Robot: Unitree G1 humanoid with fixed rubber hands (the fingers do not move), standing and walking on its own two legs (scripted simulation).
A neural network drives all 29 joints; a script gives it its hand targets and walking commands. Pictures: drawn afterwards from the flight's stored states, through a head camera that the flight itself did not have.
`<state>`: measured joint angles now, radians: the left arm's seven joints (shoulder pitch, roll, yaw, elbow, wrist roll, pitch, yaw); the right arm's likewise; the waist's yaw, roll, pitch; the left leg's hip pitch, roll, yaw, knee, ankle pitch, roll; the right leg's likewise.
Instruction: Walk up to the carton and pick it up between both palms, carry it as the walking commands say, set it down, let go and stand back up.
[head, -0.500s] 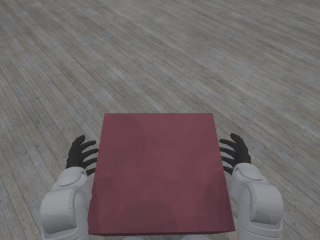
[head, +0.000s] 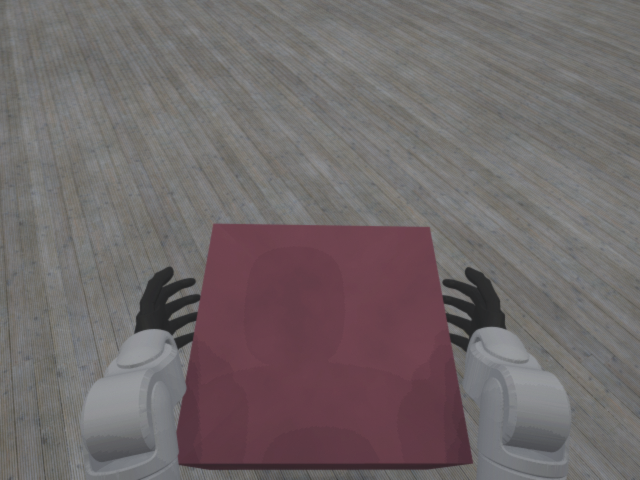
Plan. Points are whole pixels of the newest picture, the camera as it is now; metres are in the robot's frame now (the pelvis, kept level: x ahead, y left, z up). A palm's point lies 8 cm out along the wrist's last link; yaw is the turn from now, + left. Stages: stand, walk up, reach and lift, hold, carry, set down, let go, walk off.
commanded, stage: carry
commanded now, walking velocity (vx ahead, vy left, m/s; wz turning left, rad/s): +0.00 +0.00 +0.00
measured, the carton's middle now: (320, 347) +0.28 +0.00 +0.02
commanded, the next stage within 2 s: none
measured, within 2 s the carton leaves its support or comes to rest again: neither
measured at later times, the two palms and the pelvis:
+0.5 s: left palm (96, 359) +0.22 +0.21 +0.13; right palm (461, 350) +0.22 -0.13 +0.13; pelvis -0.02 +0.04 +0.01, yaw +0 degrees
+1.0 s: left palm (119, 370) +0.21 +0.19 +0.12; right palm (483, 364) +0.21 -0.16 +0.11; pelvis -0.03 +0.02 +0.01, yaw +0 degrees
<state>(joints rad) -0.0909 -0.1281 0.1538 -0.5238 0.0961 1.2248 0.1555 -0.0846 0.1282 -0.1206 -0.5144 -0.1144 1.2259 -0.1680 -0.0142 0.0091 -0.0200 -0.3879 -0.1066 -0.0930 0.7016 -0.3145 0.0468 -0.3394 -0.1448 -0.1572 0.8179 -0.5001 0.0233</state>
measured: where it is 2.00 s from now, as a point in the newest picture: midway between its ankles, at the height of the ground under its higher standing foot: outside the picture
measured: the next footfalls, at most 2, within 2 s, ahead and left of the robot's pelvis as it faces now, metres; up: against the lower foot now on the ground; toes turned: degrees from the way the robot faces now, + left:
right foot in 0.24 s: +0.01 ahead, -0.06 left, +0.00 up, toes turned +0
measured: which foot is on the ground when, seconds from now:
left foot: down 0.00-1.00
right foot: up 0.00-0.22, down 0.24-1.00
